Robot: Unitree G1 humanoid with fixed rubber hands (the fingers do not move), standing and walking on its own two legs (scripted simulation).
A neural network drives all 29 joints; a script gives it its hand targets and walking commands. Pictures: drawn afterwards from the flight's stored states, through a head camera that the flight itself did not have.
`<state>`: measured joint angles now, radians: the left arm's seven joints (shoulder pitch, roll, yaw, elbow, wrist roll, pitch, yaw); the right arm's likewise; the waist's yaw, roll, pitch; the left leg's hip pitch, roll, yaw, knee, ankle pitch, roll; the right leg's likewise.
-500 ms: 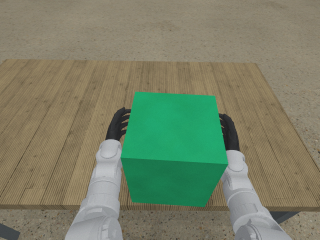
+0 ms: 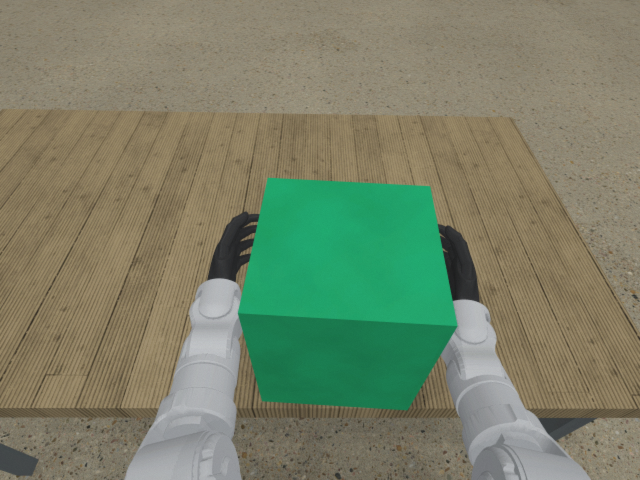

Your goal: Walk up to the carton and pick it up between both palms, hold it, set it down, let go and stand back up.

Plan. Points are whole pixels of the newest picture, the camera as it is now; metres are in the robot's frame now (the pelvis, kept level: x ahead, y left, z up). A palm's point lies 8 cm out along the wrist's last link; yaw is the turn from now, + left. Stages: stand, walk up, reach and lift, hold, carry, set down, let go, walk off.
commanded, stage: set down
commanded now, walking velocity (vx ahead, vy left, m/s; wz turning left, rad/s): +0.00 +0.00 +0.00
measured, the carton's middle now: (341, 300) +0.35 +0.00 +0.02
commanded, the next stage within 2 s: none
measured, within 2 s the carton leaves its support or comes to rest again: neither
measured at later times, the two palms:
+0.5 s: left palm (192, 254) +0.39 +0.19 +0.07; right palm (499, 266) +0.37 -0.20 +0.07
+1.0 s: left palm (173, 202) +0.39 +0.20 +0.16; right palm (508, 225) +0.38 -0.19 +0.14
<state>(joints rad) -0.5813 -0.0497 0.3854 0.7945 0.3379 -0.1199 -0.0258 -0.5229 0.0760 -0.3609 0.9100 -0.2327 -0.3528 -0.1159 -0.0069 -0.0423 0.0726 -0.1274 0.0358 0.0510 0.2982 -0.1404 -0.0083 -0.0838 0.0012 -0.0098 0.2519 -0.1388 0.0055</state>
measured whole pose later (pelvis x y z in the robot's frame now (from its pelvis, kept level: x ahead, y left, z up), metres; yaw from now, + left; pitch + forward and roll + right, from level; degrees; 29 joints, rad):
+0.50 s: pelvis -0.01 +0.00 -0.01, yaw +0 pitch +7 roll -1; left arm -0.71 0.25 0.00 1.10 -0.20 -0.16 0.03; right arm -0.68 -0.24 0.08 1.09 0.38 -0.17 -0.13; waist -0.03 0.00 -0.13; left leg -0.40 0.05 0.03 0.48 -0.20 -0.01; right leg -0.34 0.02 -0.02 0.40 -0.18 0.00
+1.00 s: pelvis -0.02 -0.01 +0.00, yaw +0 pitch +0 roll -1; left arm -0.80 0.32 0.06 0.75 -0.19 0.34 0.03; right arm -0.78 -0.22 0.00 0.82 0.34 0.22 -0.17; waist -0.03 -0.01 -0.04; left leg -0.23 0.05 0.03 0.38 -0.15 -0.02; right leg -0.19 0.01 -0.01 0.33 -0.15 0.00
